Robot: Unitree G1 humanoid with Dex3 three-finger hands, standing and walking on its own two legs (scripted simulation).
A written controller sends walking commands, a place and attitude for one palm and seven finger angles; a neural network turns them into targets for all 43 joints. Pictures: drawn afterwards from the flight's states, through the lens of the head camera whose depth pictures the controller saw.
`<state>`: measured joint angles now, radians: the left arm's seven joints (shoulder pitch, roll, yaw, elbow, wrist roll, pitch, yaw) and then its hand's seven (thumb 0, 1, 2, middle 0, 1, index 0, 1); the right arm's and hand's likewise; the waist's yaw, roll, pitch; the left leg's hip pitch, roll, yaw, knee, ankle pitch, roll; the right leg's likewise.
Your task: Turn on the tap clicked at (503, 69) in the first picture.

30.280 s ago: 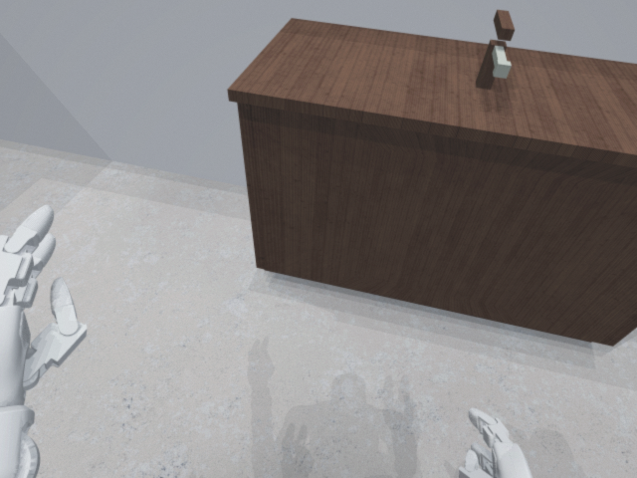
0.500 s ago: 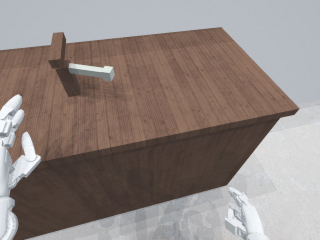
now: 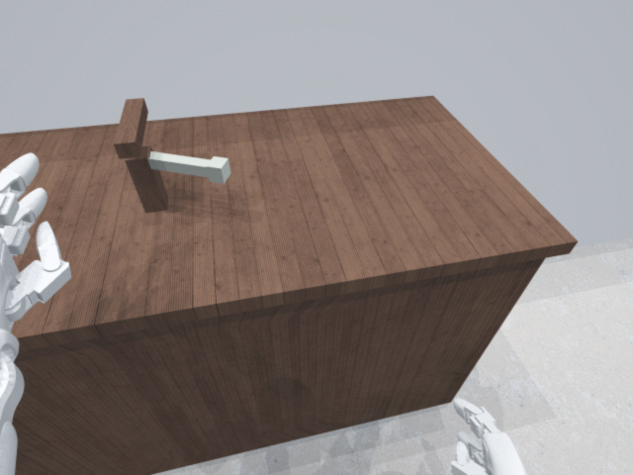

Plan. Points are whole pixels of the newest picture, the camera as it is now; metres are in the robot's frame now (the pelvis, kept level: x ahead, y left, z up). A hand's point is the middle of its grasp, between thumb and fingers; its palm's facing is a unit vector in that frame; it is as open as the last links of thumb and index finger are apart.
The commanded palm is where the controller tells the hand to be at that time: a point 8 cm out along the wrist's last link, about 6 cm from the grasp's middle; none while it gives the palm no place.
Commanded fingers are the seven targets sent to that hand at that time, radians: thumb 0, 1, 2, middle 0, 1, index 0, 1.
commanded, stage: turn the palm inward beside the body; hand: left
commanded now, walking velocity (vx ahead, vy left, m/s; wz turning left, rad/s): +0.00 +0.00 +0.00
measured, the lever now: (218, 170) +0.50 +0.21 +0.14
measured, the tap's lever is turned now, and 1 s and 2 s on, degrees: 65 65 65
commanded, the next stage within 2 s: none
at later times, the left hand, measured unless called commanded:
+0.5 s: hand (115, 325) +0.20 +0.22 +0.17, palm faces +0.47 -0.83 -0.30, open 7.4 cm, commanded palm +0.14 +0.26 +0.18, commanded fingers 0.00 0.90 0.90 -0.20 -0.30 -0.20 -0.30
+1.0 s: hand (111, 330) +0.19 +0.22 +0.17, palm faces +0.48 -0.85 -0.21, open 7.4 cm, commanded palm +0.14 +0.25 +0.18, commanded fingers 0.00 0.90 0.90 -0.20 -0.30 -0.20 -0.30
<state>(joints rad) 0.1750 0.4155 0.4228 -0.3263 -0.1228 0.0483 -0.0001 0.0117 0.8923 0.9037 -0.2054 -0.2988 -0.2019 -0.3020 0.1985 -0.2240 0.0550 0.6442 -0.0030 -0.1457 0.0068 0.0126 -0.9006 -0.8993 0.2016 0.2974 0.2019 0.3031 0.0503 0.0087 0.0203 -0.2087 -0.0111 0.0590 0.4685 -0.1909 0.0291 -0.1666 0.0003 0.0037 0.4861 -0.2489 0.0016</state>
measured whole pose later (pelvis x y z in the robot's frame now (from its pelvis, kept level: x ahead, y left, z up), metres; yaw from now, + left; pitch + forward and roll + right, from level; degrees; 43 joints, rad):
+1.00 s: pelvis +0.02 -0.04 -0.01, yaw +3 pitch -3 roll +1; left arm 0.40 0.30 0.33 -0.50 -0.22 0.13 0.06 0.01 0.89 0.90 -0.21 -0.30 -0.20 -0.30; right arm 0.16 -0.22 0.05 0.70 0.02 -0.28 -0.10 0.01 -0.90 -0.90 0.20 0.30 0.20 0.30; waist 0.10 0.05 -0.04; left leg -0.28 -0.01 -0.03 0.60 -0.27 -0.02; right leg -0.21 0.02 -0.06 0.62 -0.36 -0.05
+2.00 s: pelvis +0.02 -0.05 -0.01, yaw +4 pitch -5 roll +0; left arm 0.41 0.25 0.31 -0.60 -0.28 0.32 0.10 0.02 0.90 0.90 -0.20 -0.30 -0.20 -0.30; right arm 0.14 -0.23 0.07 0.70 0.05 -0.30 -0.11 0.01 -0.90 -0.90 0.20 0.30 0.20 0.30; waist 0.10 0.08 -0.05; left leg -0.23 0.01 -0.05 0.58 -0.26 -0.03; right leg -0.16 0.04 -0.08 0.58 -0.35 -0.07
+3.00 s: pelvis +0.03 -0.04 -0.01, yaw +3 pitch -2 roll +1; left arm 0.11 0.30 0.40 -0.18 -0.26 0.25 0.09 0.02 0.90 0.90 -0.19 -0.26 -0.18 -0.26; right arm 0.15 -0.24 0.05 0.72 0.05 -0.26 -0.14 0.01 -0.90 -0.90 0.20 0.30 0.20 0.30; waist 0.07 0.06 -0.04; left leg -0.27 0.00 -0.03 0.56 -0.26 -0.02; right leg -0.21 0.03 -0.06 0.58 -0.34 -0.06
